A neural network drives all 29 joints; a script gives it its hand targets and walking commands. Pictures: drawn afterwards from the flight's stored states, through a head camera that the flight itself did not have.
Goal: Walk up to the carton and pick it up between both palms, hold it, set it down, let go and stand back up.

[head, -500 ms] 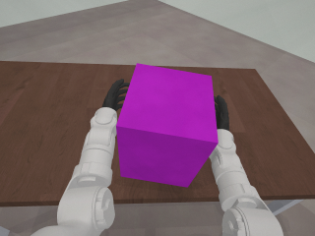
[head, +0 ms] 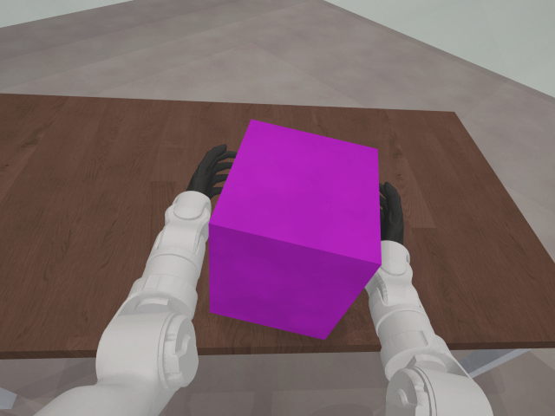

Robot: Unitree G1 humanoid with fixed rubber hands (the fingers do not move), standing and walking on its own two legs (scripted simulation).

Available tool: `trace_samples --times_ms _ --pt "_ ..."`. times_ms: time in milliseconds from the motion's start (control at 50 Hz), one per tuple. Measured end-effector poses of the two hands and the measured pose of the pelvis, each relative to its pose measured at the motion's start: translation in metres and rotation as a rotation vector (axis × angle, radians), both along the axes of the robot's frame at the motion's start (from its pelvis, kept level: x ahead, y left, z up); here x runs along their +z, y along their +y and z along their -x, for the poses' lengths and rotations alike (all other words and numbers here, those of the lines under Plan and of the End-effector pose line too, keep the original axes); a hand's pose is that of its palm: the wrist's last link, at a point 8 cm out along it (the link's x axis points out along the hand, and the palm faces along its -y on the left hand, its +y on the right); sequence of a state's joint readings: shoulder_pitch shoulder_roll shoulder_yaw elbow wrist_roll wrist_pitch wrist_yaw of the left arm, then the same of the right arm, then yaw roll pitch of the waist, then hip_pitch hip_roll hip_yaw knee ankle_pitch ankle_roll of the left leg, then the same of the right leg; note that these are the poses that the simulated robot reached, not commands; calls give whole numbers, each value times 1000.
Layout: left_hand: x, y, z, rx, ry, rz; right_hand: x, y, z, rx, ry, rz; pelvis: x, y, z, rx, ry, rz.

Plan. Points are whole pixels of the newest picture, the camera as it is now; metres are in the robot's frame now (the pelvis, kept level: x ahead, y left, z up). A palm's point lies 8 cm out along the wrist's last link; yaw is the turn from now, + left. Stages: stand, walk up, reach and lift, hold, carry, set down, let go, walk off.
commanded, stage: set down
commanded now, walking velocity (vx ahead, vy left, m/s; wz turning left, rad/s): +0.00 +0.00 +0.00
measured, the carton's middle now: (289, 234) +0.37 -0.05 +0.03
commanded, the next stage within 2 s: none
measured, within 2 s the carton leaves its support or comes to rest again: rests again in 0.64 s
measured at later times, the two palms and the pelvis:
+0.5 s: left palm (204, 206) +0.42 +0.09 +0.06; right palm (383, 253) +0.33 -0.19 +0.04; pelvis -0.01 +0.00 +0.00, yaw +0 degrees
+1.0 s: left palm (200, 214) +0.42 +0.09 +0.04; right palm (377, 253) +0.33 -0.18 +0.03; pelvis -0.01 +0.00 +0.00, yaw +0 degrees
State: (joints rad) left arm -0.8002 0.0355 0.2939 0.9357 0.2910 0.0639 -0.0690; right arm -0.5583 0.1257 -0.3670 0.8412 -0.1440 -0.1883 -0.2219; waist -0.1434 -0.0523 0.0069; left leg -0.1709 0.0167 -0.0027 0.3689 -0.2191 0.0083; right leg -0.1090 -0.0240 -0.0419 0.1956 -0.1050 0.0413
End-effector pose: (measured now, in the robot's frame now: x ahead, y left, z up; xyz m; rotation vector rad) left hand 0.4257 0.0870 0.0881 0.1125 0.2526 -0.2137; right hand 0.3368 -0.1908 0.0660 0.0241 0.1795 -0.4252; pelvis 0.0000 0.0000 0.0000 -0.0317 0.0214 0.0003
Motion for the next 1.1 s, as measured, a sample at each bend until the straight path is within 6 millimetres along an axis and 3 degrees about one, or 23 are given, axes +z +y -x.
trace_samples --times_ms 540,1100 --pt "-33 -2 4 -22 32 -6 -33 1 12 -22 35 7 -2 -3 10 -1 97 5" --pt "-51 9 5 -13 4 8 -37 8 6 -11 -4 8 -3 -4 12 4 137 8"
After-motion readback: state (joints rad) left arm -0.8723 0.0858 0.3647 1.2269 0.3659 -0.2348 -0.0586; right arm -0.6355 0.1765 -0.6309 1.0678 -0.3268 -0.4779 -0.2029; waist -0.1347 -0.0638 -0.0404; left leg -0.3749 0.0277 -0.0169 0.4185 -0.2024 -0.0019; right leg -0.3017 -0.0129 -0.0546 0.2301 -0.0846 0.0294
